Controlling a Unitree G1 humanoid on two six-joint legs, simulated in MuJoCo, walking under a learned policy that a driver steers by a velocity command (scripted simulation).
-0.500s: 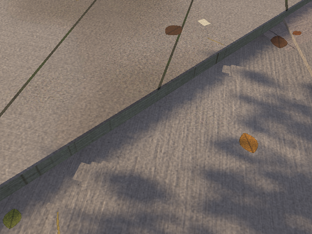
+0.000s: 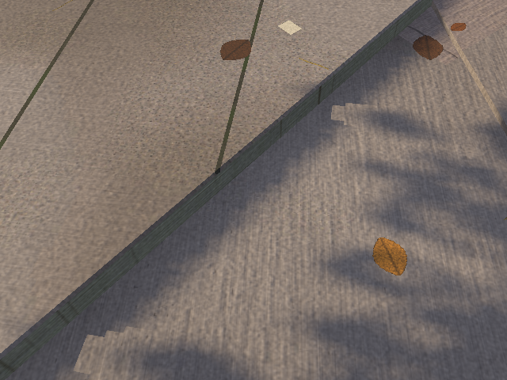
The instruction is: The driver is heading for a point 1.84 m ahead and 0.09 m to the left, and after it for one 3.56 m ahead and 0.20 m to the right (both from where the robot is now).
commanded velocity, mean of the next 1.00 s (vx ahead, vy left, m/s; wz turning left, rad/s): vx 0.05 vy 0.00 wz -0.17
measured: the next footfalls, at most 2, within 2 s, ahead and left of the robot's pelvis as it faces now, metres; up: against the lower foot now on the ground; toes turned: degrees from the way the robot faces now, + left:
left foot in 0.42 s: +0.15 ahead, +0.13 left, +0.00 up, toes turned -10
right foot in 0.66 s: +0.07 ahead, -0.09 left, +0.00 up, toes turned -5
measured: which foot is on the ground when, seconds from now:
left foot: up 0.00-0.40, down 0.42-1.00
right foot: down 0.00-0.42, up 0.44-0.64, down 0.66-1.00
